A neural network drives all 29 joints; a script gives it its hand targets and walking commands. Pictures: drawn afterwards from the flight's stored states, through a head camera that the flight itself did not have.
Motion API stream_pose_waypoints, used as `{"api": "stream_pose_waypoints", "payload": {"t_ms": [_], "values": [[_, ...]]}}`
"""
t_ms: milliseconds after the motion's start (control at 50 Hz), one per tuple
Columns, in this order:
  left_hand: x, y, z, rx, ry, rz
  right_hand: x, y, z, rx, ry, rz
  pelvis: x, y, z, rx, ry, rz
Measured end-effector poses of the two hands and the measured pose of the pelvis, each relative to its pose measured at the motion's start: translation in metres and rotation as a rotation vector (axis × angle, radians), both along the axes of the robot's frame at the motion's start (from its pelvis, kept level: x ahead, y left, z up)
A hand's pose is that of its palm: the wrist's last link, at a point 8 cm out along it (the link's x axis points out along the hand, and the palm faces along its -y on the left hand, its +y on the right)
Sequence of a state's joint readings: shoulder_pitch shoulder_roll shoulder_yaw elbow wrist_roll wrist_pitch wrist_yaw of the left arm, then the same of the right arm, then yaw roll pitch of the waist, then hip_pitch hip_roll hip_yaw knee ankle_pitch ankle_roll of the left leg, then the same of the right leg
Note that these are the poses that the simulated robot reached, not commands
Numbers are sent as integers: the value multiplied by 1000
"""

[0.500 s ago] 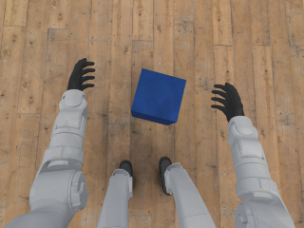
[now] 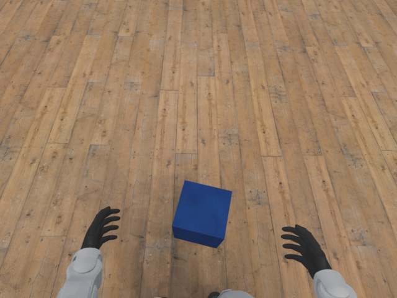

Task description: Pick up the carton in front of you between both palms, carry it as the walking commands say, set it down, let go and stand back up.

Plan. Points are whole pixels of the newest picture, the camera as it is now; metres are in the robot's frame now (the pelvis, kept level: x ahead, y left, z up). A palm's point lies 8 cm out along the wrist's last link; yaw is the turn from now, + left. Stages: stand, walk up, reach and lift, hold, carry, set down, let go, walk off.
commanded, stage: let go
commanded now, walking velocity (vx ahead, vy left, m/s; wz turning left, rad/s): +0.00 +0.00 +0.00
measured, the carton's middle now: (201, 215) +0.42 -0.06 -0.64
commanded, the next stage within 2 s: stand in 0.64 s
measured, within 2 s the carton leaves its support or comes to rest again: neither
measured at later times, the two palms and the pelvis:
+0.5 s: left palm (64, 296) +0.15 +0.25 -0.06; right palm (314, 265) +0.16 -0.22 -0.05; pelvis -0.01 +0.01 +0.01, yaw -1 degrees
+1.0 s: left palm out of the picture +0.12 +0.29 -0.07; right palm (338, 277) +0.14 -0.29 -0.09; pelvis +0.01 +0.00 +0.00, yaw +1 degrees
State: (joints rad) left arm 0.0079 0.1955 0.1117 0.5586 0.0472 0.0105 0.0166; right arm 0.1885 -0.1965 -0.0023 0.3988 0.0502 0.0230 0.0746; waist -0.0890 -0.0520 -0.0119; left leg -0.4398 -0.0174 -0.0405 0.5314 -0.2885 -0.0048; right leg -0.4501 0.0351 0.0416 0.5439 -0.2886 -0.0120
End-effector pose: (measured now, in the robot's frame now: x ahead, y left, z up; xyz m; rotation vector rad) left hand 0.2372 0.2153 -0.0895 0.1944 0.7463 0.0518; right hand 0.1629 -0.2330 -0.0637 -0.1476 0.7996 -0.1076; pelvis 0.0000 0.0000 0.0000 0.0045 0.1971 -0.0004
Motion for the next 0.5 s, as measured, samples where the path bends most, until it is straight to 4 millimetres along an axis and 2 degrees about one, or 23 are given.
{"api": "stream_pose_waypoints", "payload": {"t_ms": [280,400,500], "values": [[-72,37,31,0,45,31,4,19,5,4,-17,45,6,17,10,-5,-188,-7],[-84,38,31,-4,39,43,3,18,9,-24,-8,48,0,17,8,-2,-239,-6],[-88,30,29,-8,31,43,0,10,14,-52,-8,34,-5,13,6,0,-269,-10]]}}
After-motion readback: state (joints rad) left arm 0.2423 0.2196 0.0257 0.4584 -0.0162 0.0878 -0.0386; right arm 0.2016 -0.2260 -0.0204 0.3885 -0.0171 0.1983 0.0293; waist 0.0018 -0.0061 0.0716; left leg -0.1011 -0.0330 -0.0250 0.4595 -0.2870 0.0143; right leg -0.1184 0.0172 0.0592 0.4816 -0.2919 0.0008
